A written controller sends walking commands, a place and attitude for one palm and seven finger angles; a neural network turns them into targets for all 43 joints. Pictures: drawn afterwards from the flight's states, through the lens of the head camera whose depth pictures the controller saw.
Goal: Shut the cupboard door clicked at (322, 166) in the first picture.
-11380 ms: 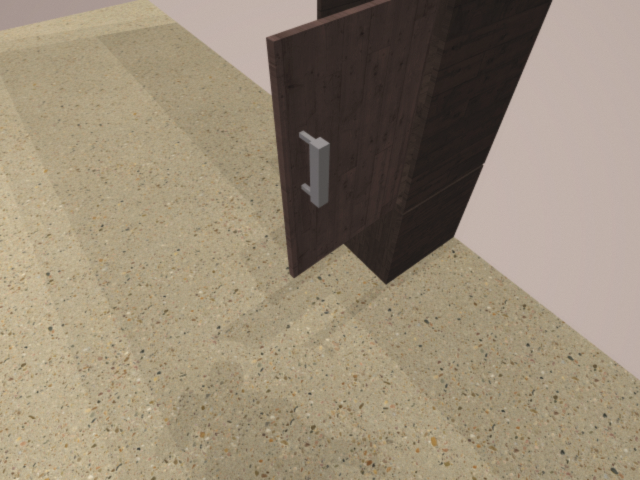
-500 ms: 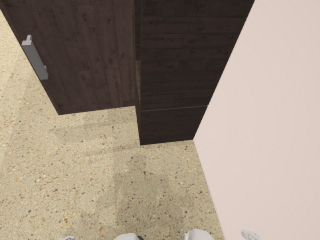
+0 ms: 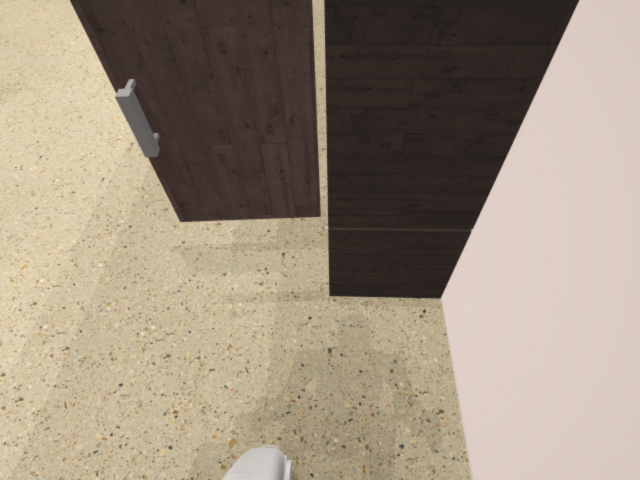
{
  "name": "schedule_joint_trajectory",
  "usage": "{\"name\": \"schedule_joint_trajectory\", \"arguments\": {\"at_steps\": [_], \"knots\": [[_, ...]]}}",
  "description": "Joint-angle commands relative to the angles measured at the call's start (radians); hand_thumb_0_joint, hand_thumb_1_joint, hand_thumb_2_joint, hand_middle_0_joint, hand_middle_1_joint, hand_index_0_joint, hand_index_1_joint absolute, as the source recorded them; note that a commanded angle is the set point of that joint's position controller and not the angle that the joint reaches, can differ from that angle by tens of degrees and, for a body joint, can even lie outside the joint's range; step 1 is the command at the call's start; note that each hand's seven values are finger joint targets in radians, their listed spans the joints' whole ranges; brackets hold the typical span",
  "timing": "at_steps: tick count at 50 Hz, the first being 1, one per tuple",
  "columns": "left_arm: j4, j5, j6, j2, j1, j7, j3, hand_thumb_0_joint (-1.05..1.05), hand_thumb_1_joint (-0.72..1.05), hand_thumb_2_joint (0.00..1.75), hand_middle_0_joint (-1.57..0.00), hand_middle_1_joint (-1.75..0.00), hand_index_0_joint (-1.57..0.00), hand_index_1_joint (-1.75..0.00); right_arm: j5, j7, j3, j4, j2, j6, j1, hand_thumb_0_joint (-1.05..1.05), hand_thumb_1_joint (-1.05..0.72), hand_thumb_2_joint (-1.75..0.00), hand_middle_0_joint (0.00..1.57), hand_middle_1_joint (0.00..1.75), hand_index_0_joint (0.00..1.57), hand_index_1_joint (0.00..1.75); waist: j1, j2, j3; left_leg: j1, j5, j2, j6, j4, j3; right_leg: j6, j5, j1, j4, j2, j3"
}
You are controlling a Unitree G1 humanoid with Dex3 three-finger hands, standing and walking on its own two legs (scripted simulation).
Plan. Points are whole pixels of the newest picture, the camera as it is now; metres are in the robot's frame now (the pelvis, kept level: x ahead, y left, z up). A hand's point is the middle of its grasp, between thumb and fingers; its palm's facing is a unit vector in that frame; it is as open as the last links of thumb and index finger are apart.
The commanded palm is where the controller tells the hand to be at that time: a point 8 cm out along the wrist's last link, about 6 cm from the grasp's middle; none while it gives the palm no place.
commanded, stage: take the last steps up to it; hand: left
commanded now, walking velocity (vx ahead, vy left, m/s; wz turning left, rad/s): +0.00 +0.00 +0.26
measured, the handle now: (142, 118) +0.74 +0.39 +0.01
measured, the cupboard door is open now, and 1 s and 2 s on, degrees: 94 94 94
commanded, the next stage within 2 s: come to a stop and stand still in 0.92 s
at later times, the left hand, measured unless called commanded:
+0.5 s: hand out of the picture +0.09 +0.24 -0.16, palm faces +0.12 -0.97 -0.22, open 7.4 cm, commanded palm none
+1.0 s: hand (168, 469) +0.15 +0.24 -0.19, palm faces +0.22 -0.96 -0.16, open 7.3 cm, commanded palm none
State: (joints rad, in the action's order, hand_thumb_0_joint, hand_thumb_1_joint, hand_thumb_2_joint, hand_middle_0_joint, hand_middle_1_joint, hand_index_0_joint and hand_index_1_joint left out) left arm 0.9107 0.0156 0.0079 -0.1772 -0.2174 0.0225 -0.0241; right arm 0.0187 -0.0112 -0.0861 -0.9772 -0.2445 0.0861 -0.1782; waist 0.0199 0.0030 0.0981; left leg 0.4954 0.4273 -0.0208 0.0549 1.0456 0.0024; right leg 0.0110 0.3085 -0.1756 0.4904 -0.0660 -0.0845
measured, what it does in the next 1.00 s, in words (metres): walks ahead: left foot, then right foot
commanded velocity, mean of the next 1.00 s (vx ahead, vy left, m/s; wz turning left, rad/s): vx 0.25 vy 0.08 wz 0.07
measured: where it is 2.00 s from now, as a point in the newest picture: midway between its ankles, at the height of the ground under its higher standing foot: (300, 456)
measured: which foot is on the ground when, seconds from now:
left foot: up 0.00-0.20, down 0.22-0.60, up 0.62-0.96, down 0.98-1.00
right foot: down 0.00-0.22, up 0.24-0.58, down 0.60-0.98, up 1.00-1.00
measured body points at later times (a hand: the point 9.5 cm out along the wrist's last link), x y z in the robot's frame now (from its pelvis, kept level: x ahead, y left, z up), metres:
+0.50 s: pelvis +0.06 +0.04 +0.00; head +0.08 +0.04 +0.45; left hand +0.08 +0.29 -0.15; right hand +0.10 -0.19 -0.15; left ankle +0.00 +0.13 -0.74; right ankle +0.11 -0.09 -0.70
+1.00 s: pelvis +0.22 +0.08 -0.02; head +0.25 +0.10 +0.43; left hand +0.14 +0.29 -0.18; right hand +0.33 -0.14 -0.16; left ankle +0.29 +0.20 -0.74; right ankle +0.15 -0.07 -0.73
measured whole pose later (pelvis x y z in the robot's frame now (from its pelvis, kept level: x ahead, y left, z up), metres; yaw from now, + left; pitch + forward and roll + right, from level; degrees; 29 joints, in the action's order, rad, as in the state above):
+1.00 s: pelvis +0.22 +0.08 -0.02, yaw +8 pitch +0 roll +0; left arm 1.11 0.02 -0.03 -0.16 -0.37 -0.01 -0.05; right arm 0.03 -0.02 -0.05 -1.01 -0.18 -0.04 -0.19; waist -0.03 -0.02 0.05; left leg 0.38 0.15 0.05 -0.02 0.55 -0.10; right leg -0.03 0.45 -0.12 0.61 -0.11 -0.14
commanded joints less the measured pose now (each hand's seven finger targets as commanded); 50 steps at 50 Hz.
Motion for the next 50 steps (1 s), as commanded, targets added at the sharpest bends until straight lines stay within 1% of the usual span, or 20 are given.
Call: {"name": "schedule_joint_trajectory", "arguments": {"at_steps": [1, 6, 9, 11, 12, 15, 18, 25, 27, 28, 29, 30, 31, 33, 38, 43, 47, 48, 49, 50], "knots": [[-0.021, 0.01, -0.029, -0.202, -0.097, 0.013, -0.056, 0.0, 0.9, 0.9, -0.2, -0.3, -0.2, -0.3, -0.009, -0.002, 0.009, 0.092, -0.031, -0.039, 0.097, 0.0, -0.9, -0.9, 0.2, 0.3, 0.2, 0.3, -0.065, -0.179, -0.122, 0.02, 0.038, 0.009, 0.011, -0.16, -0.045, 0.12, -0.729, 0.195, -0.086, -0.241, 0.137], [0.031, 0.013, -0.035, -0.235, -0.136, -0.002, -0.067, 0.0, 0.9, 0.9, -0.2, -0.3, -0.2, -0.3, -0.007, -0.003, 0.025, 0.082, -0.028, -0.064, 0.097, 0.0, -0.9, -0.9, 0.2, 0.3, 0.2, 0.3, -0.075, -0.201, -0.112, -0.121, -0.001, -0.007, -0.011, -0.405, -0.091, 0.111, -0.513, 0.157, -0.09, -0.271, 0.168], [0.03, 0.002, -0.032, -0.222, -0.065, -0.016, -0.068, 0.0, 0.9, 0.9, -0.2, -0.3, -0.2, -0.3, -0.001, 0.003, 0.024, 0.046, -0.065, -0.087, -0.01, 0.0, -0.9, -0.9, 0.2, 0.3, 0.2, 0.3, -0.001, -0.146, -0.103, -0.392, -0.134, 0.0, -0.051, -0.643, -0.085, 0.045, -0.254, -0.052, 0.008, -0.213, 0.095], [-0.035, -0.005, -0.03, -0.122, 0.006, -0.033, -0.044, 0.0, 0.9, 0.9, -0.2, -0.3, -0.2, -0.3, 0.014, 0.016, -0.014, 0.017, -0.223, -0.096, -0.185, 0.0, -0.9, -0.9, 0.2, 0.3, 0.2, 0.3, 0.078, 0.301, -0.147, -0.644, -0.181, 0.369, -0.247, -0.77, 0.401, -0.047, 0.274, -0.451, 0.465, -0.003, -0.073], [-0.055, 0.002, -0.027, -0.132, 0.081, -0.029, -0.042, 0.0, 0.9, 0.9, -0.2, -0.3, -0.2, -0.3, 0.012, 0.025, -0.009, 0.007, -0.224, -0.087, -0.207, 0.0, -0.9, -0.9, 0.2, 0.3, 0.2, 0.3, 0.091, 0.226, -0.099, -0.567, -0.176, 0.408, -0.316, -0.798, 0.404, -0.029, 0.312, -0.508, 0.599, -0.021, 0.02], [-0.008, 0.013, -0.021, -0.132, 0.053, -0.04, -0.046, 0.0, 0.9, 0.9, -0.2, -0.3, -0.2, -0.3, 0.01, 0.032, 0.022, 0.041, -0.127, -0.109, -0.083, 0.0, -0.9, -0.9, 0.2, 0.3, 0.2, 0.3, 0.01, 0.176, 0.003, -0.358, -0.049, 0.299, -0.264, -0.851, 0.289, -0.016, 0.139, -0.457, 0.642, -0.063, 0.077], [0.017, 0.012, -0.019, -0.108, 0.009, -0.048, -0.035, 0.0, 0.9, 0.9, -0.2, -0.3, -0.2, -0.3, 0.006, 0.032, 0.029, 0.033, -0.11, -0.128, -0.089, 0.0, -0.9, -0.9, 0.2, 0.3, 0.2, 0.3, -0.02, 0.103, -0.007, -0.353, -0.174, 0.253, -0.252, -0.864, 0.197, -0.021, 0.056, -0.401, 0.541, -0.055, 0.047], [-0.004, 0.01, -0.03, -0.085, 0.063, -0.05, -0.026, 0.0, 0.9, 0.9, -0.2, -0.3, -0.2, -0.3, 0.008, 0.025, 0.024, -0.026, -0.101, -0.13, -0.157, 0.0, -0.9, -0.9, 0.2, 0.3, 0.2, 0.3, -0.012, 0.084, -0.01, -0.33, -0.161, 0.232, -0.25, -0.836, 0.124, -0.025, 0.018, -0.216, 0.202, -0.008, -0.019], [0.016, 0.011, -0.037, -0.094, 0.007, -0.049, -0.034, 0.0, 0.9, 0.9, -0.2, -0.3, -0.2, -0.3, 0.005, 0.025, 0.028, -0.036, -0.09, -0.128, -0.152, 0.0, -0.9, -0.9, 0.2, 0.3, 0.2, 0.3, -0.044, 0.054, -0.017, -0.272, -0.147, 0.203, -0.218, -0.758, 0.093, -0.019, -0.047, -0.07, 0.086, 0.018, -0.032], [0.039, 0.011, -0.042, -0.112, -0.059, -0.045, -0.043, 0.0, 0.9, 0.9, -0.2, -0.3, -0.2, -0.3, 0.001, 0.025, 0.032, -0.039, -0.075, -0.128, -0.146, 0.0, -0.9, -0.9, 0.2, 0.3, 0.2, 0.3, -0.075, 0.015, -0.031, -0.204, -0.125, 0.158, -0.186, -0.667, 0.059, -0.009, -0.06, 0.058, 0.018, 0.015, -0.009], [0.071, 0.015, -0.054, -0.167, -0.17, -0.04, -0.06, 0.0, 0.9, 0.9, -0.2, -0.3, -0.2, -0.3, -0.007, 0.021, 0.036, -0.034, -0.048, -0.131, -0.142, 0.0, -0.9, -0.9, 0.2, 0.3, 0.2, 0.3, -0.122, -0.106, -0.081, -0.077, -0.079, 0.072, -0.14, -0.467, -0.015, 0.029, 0.035, 0.247, -0.069, -0.083, 0.141], [0.103, 0.016, -0.063, -0.259, -0.278, -0.031, -0.082, 0.0, 0.9, 0.9, -0.2, -0.3, -0.2, -0.3, -0.012, 0.015, 0.04, -0.007, -0.01, -0.134, -0.16, 0.0, -0.9, -0.9, 0.2, 0.3, 0.2, 0.3, -0.146, -0.323, -0.127, 0.121, 0.085, -0.029, -0.088, -0.216, -0.106, 0.138, 0.113, 0.405, -0.21, -0.337, 0.489], [0.108, 0.005, -0.057, -0.265, -0.308, -0.018, -0.084, 0.0, 0.9, 0.9, -0.2, -0.3, -0.2, -0.3, -0.002, 0.009, 0.031, 0.016, -0.053, -0.126, -0.097, 0.0, -0.9, -0.9, 0.2, 0.3, 0.2, 0.3, -0.16, -0.223, -0.092, 0.157, 0.197, 0.018, -0.084, -0.009, -0.04, 0.213, 0.189, 0.325, -0.313, -0.438, 0.598], [0.073, 0.003, -0.06, -0.182, -0.167, -0.007, -0.067, 0.0, 0.9, 0.9, -0.2, -0.3, -0.2, -0.3, 0.002, 0.006, 0.02, -0.001, -0.043, -0.121, -0.051, 0.0, -0.9, -0.9, 0.2, 0.3, 0.2, 0.3, -0.101, -0.151, 0.019, 0.181, 0.033, 0.097, -0.078, 0.073, 0.038, 0.19, 0.269, 0.113, -0.34, -0.369, 0.479], [0.082, 0.005, -0.089, -0.114, -0.103, -0.012, -0.051, 0.0, 0.9, 0.9, -0.2, -0.3, -0.2, -0.3, 0.005, -0.017, 0.033, -0.03, 0.048, -0.101, -0.103, 0.0, -0.9, -0.9, 0.2, 0.3, 0.2, 0.3, -0.027, -0.115, -0.023, 0.011, -0.156, 0.122, -0.027, -0.154, -0.048, 0.127, -0.161, -0.003, -0.329, -0.252, 0.104], [0.132, 0.009, -0.087, -0.154, -0.137, -0.017, -0.061, 0.0, 0.9, 0.9, -0.2, -0.3, -0.2, -0.3, 0.002, -0.025, 0.035, -0.007, 0.062, -0.119, -0.05, 0.0, -0.9, -0.9, 0.2, 0.3, 0.2, 0.3, -0.052, -0.117, -0.054, -0.067, -0.198, 0.07, -0.024, -0.407, -0.114, 0.117, -0.296, 0.066, -0.246, -0.231, 0.053], [0.146, 0.004, -0.068, -0.132, -0.115, -0.018, -0.056, 0.0, 0.9, 0.9, -0.2, -0.3, -0.2, -0.3, 0.008, -0.01, 0.025, -0.042, 0.0, -0.136, -0.167, 0.0, -0.9, -0.9, 0.2, 0.3, 0.2, 0.3, 0.022, -0.063, -0.063, -0.374, -0.281, 0.043, -0.042, -0.576, -0.13, 0.058, -0.223, -0.093, -0.047, -0.163, -0.006], [0.133, 0.003, -0.063, -0.094, -0.133, -0.02, -0.047, 0.0, 0.9, 0.9, -0.2, -0.3, -0.2, -0.3, 0.016, 0.001, 0.007, -0.064, -0.081, -0.145, -0.275, 0.0, -0.9, -0.9, 0.2, 0.3, 0.2, 0.3, 0.06, 0.111, -0.132, -0.517, -0.325, 0.18, -0.096, -0.612, 0.037, 0.019, -0.093, -0.199, 0.177, -0.079, -0.066], [0.11, -0.006, -0.063, -0.045, -0.14, -0.019, -0.035, 0.0, 0.9, 0.9, -0.2, -0.3, -0.2, -0.3, 0.02, 0.018, -0.011, -0.074, -0.166, -0.143, -0.358, 0.0, -0.9, -0.9, 0.2, 0.3, 0.2, 0.3, 0.08, 0.307, -0.209, -0.62, -0.382, 0.389, -0.21, -0.713, 0.309, -0.016, 0.288, -0.348, 0.459, 0.033, -0.108], [0.087, 0.0, -0.061, -0.048, -0.098, -0.015, -0.029, 0.0, 0.9, 0.9, -0.2, -0.3, -0.2, -0.3, 0.015, 0.03, -0.007, -0.07, -0.172, -0.132, -0.357, 0.0, -0.9, -0.9, 0.2, 0.3, 0.2, 0.3, 0.084, 0.241, -0.212, -0.599, -0.379, 0.441, -0.275, -0.747, 0.341, 0.004, 0.323, -0.398, 0.64, 0.022, -0.008]]}}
